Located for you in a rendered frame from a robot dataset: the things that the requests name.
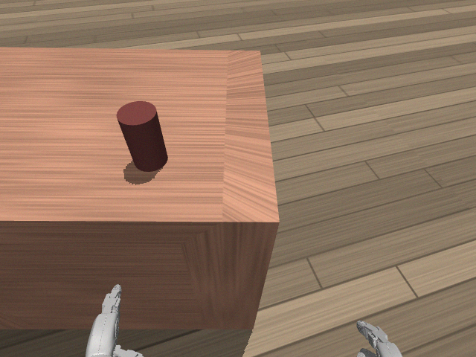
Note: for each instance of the right robot hand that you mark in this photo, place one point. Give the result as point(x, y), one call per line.
point(378, 340)

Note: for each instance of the left robot hand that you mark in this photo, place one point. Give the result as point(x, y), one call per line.
point(105, 329)

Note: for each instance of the can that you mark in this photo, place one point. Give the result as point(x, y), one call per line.
point(142, 131)

